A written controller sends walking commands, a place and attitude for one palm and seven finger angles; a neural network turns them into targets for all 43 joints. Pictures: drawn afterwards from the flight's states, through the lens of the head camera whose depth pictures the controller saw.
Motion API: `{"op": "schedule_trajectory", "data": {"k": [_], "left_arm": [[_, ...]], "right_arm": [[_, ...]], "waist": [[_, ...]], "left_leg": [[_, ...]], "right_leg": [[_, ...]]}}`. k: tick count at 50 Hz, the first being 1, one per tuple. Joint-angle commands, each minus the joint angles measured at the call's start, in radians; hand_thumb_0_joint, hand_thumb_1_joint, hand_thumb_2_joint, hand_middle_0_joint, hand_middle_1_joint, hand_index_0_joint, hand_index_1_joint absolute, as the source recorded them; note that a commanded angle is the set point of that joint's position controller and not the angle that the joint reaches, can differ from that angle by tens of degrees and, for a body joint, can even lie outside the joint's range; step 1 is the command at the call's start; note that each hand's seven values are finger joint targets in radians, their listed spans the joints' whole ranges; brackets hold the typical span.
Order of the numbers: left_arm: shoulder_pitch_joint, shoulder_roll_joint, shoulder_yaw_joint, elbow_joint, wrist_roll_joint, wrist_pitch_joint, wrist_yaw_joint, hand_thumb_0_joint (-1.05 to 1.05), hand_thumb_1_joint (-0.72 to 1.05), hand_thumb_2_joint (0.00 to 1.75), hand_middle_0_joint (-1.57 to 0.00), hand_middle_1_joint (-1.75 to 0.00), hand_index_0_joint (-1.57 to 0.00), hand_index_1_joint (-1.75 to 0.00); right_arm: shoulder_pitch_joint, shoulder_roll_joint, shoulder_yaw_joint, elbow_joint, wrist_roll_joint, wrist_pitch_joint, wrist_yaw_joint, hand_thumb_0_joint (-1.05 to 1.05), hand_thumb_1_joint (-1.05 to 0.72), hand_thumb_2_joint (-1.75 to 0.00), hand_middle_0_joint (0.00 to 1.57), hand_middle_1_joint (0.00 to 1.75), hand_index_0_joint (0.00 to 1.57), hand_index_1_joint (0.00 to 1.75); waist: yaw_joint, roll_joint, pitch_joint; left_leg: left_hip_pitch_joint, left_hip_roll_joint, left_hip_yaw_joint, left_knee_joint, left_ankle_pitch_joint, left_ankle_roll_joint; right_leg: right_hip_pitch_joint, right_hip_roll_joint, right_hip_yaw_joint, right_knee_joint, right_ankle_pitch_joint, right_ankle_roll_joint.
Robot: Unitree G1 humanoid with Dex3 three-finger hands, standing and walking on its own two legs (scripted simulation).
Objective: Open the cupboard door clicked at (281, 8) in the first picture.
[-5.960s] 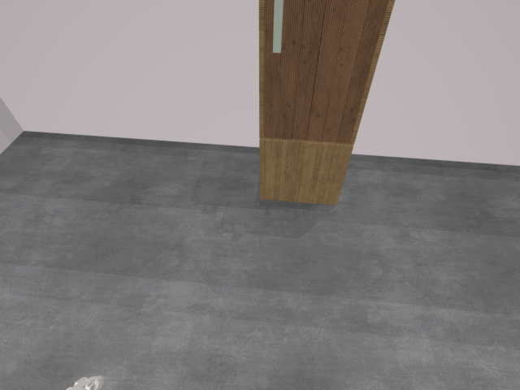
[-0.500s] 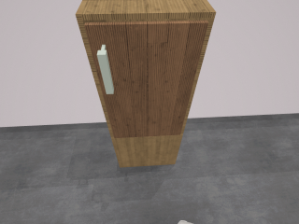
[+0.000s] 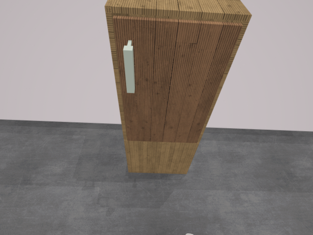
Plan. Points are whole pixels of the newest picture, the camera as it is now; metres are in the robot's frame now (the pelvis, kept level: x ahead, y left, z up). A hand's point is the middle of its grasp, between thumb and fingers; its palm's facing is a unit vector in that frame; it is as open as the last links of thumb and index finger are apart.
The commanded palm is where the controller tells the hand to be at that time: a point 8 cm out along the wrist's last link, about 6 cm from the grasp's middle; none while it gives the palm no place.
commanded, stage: come to a stop and stand still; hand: left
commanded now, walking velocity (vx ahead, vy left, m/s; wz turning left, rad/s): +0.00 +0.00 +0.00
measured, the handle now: (130, 67) +0.56 +0.13 +0.12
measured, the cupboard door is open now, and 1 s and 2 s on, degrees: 0 0 0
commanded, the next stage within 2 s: look again from close up in 0.40 s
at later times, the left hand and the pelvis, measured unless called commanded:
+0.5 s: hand out of the picture -0.03 +0.17 -0.16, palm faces +0.01 -0.97 -0.23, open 7.4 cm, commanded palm none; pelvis -0.01 +0.00 +0.01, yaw -1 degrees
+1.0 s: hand out of the picture +0.03 +0.15 -0.16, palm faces -0.01 -0.98 -0.22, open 7.4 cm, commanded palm none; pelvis +0.01 -0.03 +0.01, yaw -1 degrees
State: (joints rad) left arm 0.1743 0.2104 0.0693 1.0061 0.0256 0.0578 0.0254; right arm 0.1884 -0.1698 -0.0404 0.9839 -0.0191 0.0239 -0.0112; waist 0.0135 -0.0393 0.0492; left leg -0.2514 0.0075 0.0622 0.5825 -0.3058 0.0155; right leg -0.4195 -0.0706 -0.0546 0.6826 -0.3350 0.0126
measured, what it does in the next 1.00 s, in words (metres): steps on the spot: right foot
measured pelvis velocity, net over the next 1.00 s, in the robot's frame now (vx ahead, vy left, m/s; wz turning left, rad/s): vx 0.01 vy -0.03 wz -0.02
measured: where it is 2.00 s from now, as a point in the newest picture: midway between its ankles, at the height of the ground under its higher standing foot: outside the picture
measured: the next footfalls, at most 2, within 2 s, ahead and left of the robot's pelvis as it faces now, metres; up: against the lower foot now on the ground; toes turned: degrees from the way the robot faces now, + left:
right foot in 0.22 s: +0.01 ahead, -0.11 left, +0.00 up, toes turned -2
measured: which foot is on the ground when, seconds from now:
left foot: down 0.00-1.00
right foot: up 0.00-0.20, down 0.22-1.00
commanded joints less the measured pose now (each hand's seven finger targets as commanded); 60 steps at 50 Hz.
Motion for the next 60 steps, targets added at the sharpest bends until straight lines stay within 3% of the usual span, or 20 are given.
{"op": "schedule_trajectory", "data": {"k": [1, 3, 6, 9, 10, 12, 13, 14, 16, 17, 21, 27, 53, 54, 55, 56, 57, 58, 59, 60], "left_arm": [[0.089, 0.045, 0.004, -0.025, 0.003, -0.004, -0.004, 0.00, 0.90, 0.90, -0.20, -0.30, -0.20, -0.30], [0.131, 0.035, -0.009, 0.000, 0.000, -0.016, -0.006, 0.00, 0.90, 0.90, -0.20, -0.30, -0.20, -0.30], [0.093, 0.015, -0.035, -0.003, -0.005, -0.035, -0.002, 0.00, 0.90, 0.90, -0.20, -0.30, -0.20, -0.30], [0.180, 0.017, -0.048, 0.051, -0.011, -0.060, 0.008, 0.00, 0.90, 0.90, -0.20, -0.30, -0.20, -0.30], [0.184, 0.045, -0.049, 0.069, -0.010, -0.072, 0.014, 0.00, 0.90, 0.90, -0.20, -0.30, -0.20, -0.30], [0.174, 0.061, -0.053, 0.078, -0.012, -0.079, 0.017, 0.00, 0.90, 0.90, -0.20, -0.30, -0.20, -0.30], [0.208, 0.049, -0.055, 0.086, 0.006, -0.087, 0.054, 0.00, 0.90, 0.90, -0.20, -0.30, -0.20, -0.30], [0.176, 0.062, -0.054, 0.037, -0.001, -0.079, 0.048, 0.00, 0.90, 0.90, -0.20, -0.30, -0.20, -0.30], [0.187, 0.049, -0.059, 0.007, 0.001, -0.077, 0.030, 0.00, 0.90, 0.90, -0.20, -0.30, -0.20, -0.30], [0.191, 0.054, -0.055, 0.003, 0.001, -0.085, 0.023, 0.00, 0.90, 0.90, -0.20, -0.30, -0.20, -0.30], [0.196, 0.043, -0.068, 0.015, -0.009, -0.098, 0.015, 0.00, 0.90, 0.90, -0.20, -0.30, -0.20, -0.30], [0.175, 0.064, -0.064, 0.021, -0.011, -0.096, 0.015, 0.00, 0.90, 0.90, -0.20, -0.30, -0.20, -0.30], [0.143, 0.094, -0.051, 0.045, -0.012, -0.093, 0.011, 0.00, 0.90, 0.90, -0.20, -0.30, -0.20, -0.30], [0.249, 0.068, -0.047, 0.085, -0.007, -0.106, 0.055, 0.00, 0.90, 0.90, -0.20, -0.30, -0.20, -0.30], [-0.520, 0.306, 0.059, -1.485, -0.210, -0.326, 0.048, 0.00, 0.88, 0.89, -0.20, -0.32, -0.20, -0.32], [-0.037, 0.251, 0.080, -1.239, -0.126, -0.289, 0.094, 0.00, 0.85, 0.88, -0.20, -0.33, -0.20, -0.33], [0.237, 0.020, -0.047, -1.099, -0.159, -0.162, 0.118, 0.00, 0.83, 0.87, -0.21, -0.34, -0.21, -0.34], [0.238, -0.094, -0.093, -1.040, -0.188, -0.152, 0.097, 0.00, 0.81, 0.86, -0.21, -0.36, -0.21, -0.36], [0.145, -0.007, -0.020, -1.078, -0.192, -0.200, 0.085, 0.00, 0.78, 0.85, -0.21, -0.37, -0.21, -0.37], [0.185, 0.015, 0.031, -1.022, -0.187, -0.259, 0.061, 0.00, 0.76, 0.84, -0.21, -0.39, -0.21, -0.39]], "right_arm": [[-0.071, -0.137, -0.013, -0.057, -0.007, -0.017, -0.020, 0.00, -0.90, -0.90, 0.20, 0.30, 0.20, 0.30], [-0.053, -0.131, -0.010, -0.042, -0.001, -0.025, -0.021, 0.00, -0.90, -0.90, 0.20, 0.30, 0.20, 0.30], [0.047, -0.128, -0.014, 0.007, 0.000, -0.031, -0.025, 0.00, -0.90, -0.90, 0.20, 0.30, 0.20, 0.30], [0.069, -0.120, -0.009, 0.041, 0.016, -0.039, -0.024, 0.00, -0.90, -0.90, 0.20, 0.30, 0.20, 0.30], [0.080, -0.092, -0.006, 0.047, 0.025, -0.043, -0.021, 0.00, -0.90, -0.90, 0.20, 0.30, 0.20, 0.30], [0.073, -0.065, 0.003, 0.057, 0.024, -0.041, -0.015, 0.00, -0.90, -0.90, 0.20, 0.30, 0.20, 0.30], [0.053, -0.131, 0.009, 0.007, 0.019, -0.045, -0.009, 0.00, -0.90, -0.90, 0.20, 0.30, 0.20, 0.30], [0.105, -0.100, 0.011, -0.004, 0.007, -0.040, -0.005, 0.00, -0.90, -0.90, 0.20, 0.30, 0.20, 0.30], [0.087, -0.117, 0.011, -0.040, 0.001, -0.036, 0.001, 0.00, -0.90, -0.90, 0.20, 0.30, 0.20, 0.30], [0.091, -0.110, 0.017, -0.047, -0.003, -0.043, 0.003, 0.00, -0.90, -0.90, 0.20, 0.30, 0.20, 0.30], [0.108, -0.097, 0.026, -0.039, 0.007, -0.053, -0.001, 0.00, -0.90, -0.90, 0.20, 0.30, 0.20, 0.30], [0.131, -0.086, 0.037, 0.015, 0.006, -0.057, -0.005, 0.00, -0.90, -0.90, 0.20, 0.30, 0.20, 0.30], [0.099, -0.101, 0.033, 0.090, 0.006, -0.058, -0.022, 0.00, -0.90, -0.90, 0.20, 0.30, 0.20, 0.30], [0.004, -0.111, 0.023, 0.024, 0.017, -0.054, -0.017, 0.00, -0.90, -0.90, 0.20, 0.30, 0.20, 0.30], [0.024, -0.261, 0.002, -0.315, 0.069, -0.209, -0.057, 0.00, -0.90, -0.90, 0.20, 0.30, 0.20, 0.30], [0.000, -0.180, 0.012, -0.258, 0.040, -0.297, -0.093, 0.00, -0.90, -0.90, 0.20, 0.30, 0.20, 0.30], [-0.002, -0.138, 0.004, -0.273, 0.066, -0.323, -0.087, 0.00, -0.90, -0.90, 0.20, 0.30, 0.20, 0.30], [0.007, -0.143, 0.004, -0.251, 0.070, -0.327, -0.084, 0.00, -0.90, -0.90, 0.20, 0.30, 0.20, 0.30], [-0.007, -0.182, -0.021, -0.302, 0.057, -0.334, -0.081, 0.00, -0.90, -0.90, 0.20, 0.30, 0.20, 0.30], [0.002, -0.198, -0.036, -0.310, 0.032, -0.333, -0.078, 0.00, -0.90, -0.90, 0.20, 0.30, 0.20, 0.30]], "waist": [[0.041, 0.208, 0.057], [0.035, 0.171, 0.013], [-0.018, 0.169, -0.043], [0.005, 0.096, -0.101], [-0.016, 0.041, -0.106], [-0.028, 0.044, -0.099], [-0.024, 0.035, -0.001], [-0.036, 0.018, -0.037], [-0.026, 0.075, 0.032], [-0.021, 0.138, 0.002], [-0.022, -0.048, -0.020], [-0.015, -0.018, 0.030], [-0.010, 0.021, -0.033], [0.024, 0.035, 0.028], [-0.094, 0.218, -0.464], [0.007, 0.362, -0.516], [-0.018, 0.307, -0.354], [-0.044, 0.151, -0.192], [-0.072, 0.025, -0.095], [-0.079, -0.120, -0.104]], "left_leg": [[-0.194, 0.232, -0.240, -0.421, -0.107, 0.125], [-0.051, 0.200, -0.182, -0.379, 0.040, 0.129], [0.140, 0.223, -0.200, -0.312, 0.298, 0.150], [0.181, 0.178, -0.155, -0.190, 0.467, 0.095], [0.131, 0.129, -0.119, -0.158, 0.404, 0.044], [0.138, 0.090, -0.091, -0.184, 0.341, 0.009], [0.084, 0.120, -0.071, -0.068, 0.382, -0.001], [0.029, 0.119, -0.109, -0.129, 0.107, 0.010], [-0.066, 0.097, -0.133, -0.198, -0.119, 0.025], [-0.061, 0.096, -0.134, -0.202, -0.070, 0.035], [0.006, 0.077, -0.098, -0.163, 0.072, 0.035], [-0.006, 0.074, -0.079, -0.175, 0.119, 0.026], [0.079, 0.099, -0.053, -0.161, 0.258, 0.005], [-0.015, 0.096, -0.004, 0.065, 0.184, -0.025], [0.243, -0.017, -0.034, -0.111, 0.371, 0.028], [0.364, 0.021, -0.039, -0.144, 0.565, 0.037], [0.268, 0.031, -0.058, -0.118, 0.592, 0.018], [0.173, 0.031, -0.053, -0.072, 0.515, 0.018], [0.069, 0.011, -0.069, -0.024, 0.385, 0.020], [-0.005, 0.003, -0.065, 0.021, 0.311, 0.021]], "right_leg": [[0.041, 0.036, 0.080, 0.300, -0.063, 0.000], [0.016, 0.031, 0.060, 0.240, -0.060, 0.010], [0.047, 0.017, 0.031, -0.003, -0.102, 0.018], [0.220, 0.008, 0.043, -0.348, 0.165, 0.018], [0.281, -0.050, 0.128, -0.366, 0.316, -0.009], [0.262, -0.103, 0.150, -0.316, 0.459, -0.045], [0.179, -0.051, 0.129, -0.267, 0.337, -0.031], [0.175, -0.038, 0.112, -0.267, 0.018, -0.052], [0.108, -0.004, 0.114, -0.257, -0.129, -0.062], [0.136, -0.002, 0.099, -0.234, -0.060, -0.066], [0.140, -0.023, 0.142, -0.278, 0.019, -0.065], [0.157, -0.027, 0.135, -0.288, 0.071, -0.065], [0.247, -0.037, 0.133, -0.289, 0.383, -0.064], [0.223, -0.121, 0.233, -0.318, 0.808, 0.008], [0.316, -0.027, 0.143, -0.211, 0.729, -0.051], [0.306, 0.045, 0.089, -0.131, 0.507, -0.069], [0.187, 0.057, -0.002, -0.120, 0.310, -0.048], [0.108, 0.054, -0.027, -0.162, 0.306, -0.032], [0.033, 0.057, -0.025, -0.168, 0.326, -0.021], [-0.027, 0.060, -0.034, -0.146, 0.307, -0.008]]}}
